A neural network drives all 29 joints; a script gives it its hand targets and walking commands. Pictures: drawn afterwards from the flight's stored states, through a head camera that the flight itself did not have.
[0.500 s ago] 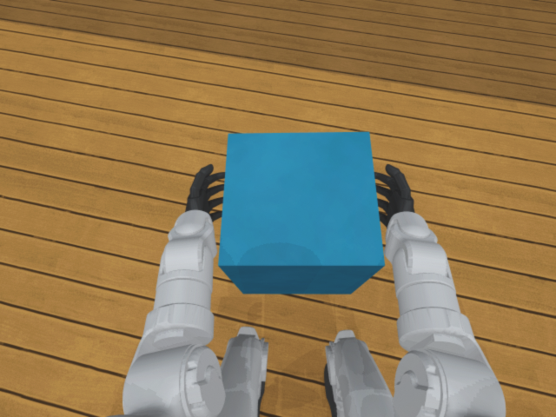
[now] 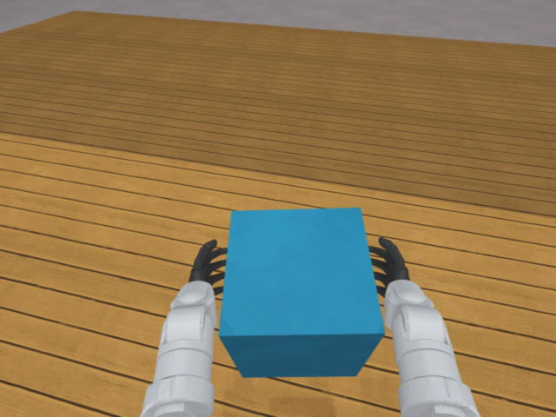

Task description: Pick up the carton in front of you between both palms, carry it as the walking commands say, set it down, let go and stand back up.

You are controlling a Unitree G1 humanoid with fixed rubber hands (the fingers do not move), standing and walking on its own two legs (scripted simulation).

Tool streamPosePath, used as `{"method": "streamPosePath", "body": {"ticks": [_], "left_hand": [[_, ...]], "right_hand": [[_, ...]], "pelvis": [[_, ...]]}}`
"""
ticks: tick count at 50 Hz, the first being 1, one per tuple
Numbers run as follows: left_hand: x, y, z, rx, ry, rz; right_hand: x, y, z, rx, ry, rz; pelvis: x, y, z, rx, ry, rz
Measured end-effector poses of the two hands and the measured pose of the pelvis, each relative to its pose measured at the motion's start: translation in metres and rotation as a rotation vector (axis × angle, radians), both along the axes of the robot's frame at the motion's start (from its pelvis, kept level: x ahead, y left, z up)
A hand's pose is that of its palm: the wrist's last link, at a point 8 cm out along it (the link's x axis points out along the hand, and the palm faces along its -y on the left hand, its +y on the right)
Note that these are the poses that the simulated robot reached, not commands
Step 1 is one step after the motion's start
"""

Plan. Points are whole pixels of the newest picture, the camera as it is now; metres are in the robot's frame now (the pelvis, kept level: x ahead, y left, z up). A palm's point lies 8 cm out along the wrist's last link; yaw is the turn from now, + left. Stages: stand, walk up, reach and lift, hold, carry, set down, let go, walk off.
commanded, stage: reach and lift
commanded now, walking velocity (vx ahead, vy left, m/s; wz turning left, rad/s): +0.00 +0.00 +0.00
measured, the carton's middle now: (297, 298) +0.32 +0.01 -0.07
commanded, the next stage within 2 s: hold in 1.14 s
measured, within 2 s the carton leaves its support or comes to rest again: neither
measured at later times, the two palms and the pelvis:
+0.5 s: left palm (192, 282) +0.29 +0.16 +0.05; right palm (405, 281) +0.29 -0.14 +0.05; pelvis -0.01 +0.01 +0.02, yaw +0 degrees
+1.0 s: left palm (194, 274) +0.30 +0.15 +0.06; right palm (410, 272) +0.30 -0.15 +0.06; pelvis +0.01 +0.00 +0.03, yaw +0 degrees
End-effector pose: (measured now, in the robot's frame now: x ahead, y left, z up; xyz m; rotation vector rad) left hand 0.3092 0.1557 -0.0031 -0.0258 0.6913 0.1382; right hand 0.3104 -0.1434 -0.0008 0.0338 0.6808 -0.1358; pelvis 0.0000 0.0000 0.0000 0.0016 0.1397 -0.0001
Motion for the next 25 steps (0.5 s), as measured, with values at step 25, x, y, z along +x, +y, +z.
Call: {"method": "streamPosePath", "body": {"ticks": [25], "left_hand": [[-0.015,0.002,0.048,0.014,-0.01,-0.02]], "right_hand": [[-0.017,0.002,0.05,-0.03,-0.009,0.017]], "pelvis": [[-0.01,0.007,0.02,-0.004,-0.214,-0.005]]}}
